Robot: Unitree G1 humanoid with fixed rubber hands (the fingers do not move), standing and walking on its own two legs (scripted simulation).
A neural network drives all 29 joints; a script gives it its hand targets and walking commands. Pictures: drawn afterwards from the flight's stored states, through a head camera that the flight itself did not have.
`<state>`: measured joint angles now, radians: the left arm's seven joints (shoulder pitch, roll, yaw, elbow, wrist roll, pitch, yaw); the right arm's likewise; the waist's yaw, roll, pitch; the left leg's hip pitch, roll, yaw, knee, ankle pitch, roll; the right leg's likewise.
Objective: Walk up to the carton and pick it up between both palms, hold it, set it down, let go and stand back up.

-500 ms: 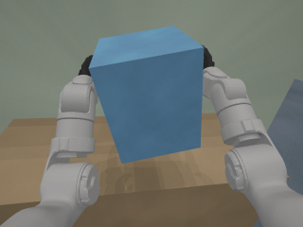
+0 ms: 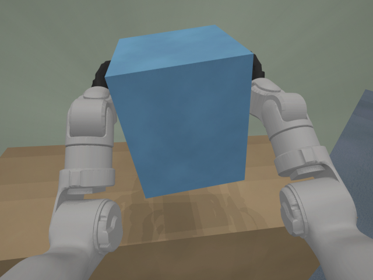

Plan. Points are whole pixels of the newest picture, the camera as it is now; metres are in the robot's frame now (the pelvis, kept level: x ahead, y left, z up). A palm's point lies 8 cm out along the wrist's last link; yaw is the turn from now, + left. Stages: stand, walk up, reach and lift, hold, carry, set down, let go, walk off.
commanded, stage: hold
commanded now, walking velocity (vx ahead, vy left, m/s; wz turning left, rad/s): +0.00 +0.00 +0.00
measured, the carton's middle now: (181, 108) +0.37 +0.00 +0.26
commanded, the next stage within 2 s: none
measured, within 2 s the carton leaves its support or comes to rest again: neither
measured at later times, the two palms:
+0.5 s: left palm (98, 101) +0.35 +0.15 +0.28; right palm (254, 88) +0.36 -0.14 +0.32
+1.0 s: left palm (101, 92) +0.36 +0.15 +0.30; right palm (255, 88) +0.37 -0.14 +0.31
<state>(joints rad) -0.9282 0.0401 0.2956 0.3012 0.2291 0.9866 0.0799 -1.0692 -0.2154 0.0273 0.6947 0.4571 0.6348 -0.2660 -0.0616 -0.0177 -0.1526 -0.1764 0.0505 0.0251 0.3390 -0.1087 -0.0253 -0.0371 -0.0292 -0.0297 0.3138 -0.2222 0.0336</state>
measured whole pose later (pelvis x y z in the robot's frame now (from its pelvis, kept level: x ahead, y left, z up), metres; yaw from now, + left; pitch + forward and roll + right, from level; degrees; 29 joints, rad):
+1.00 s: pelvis +0.00 +0.00 +0.00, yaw +0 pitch -3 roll -1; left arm -0.94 0.04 0.35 0.30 0.23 0.99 0.06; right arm -1.08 -0.21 0.04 0.68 0.47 0.67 -0.30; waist -0.07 0.03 -0.16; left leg -0.18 0.05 0.03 0.34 -0.11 -0.03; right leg -0.04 -0.03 -0.03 0.31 -0.22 0.03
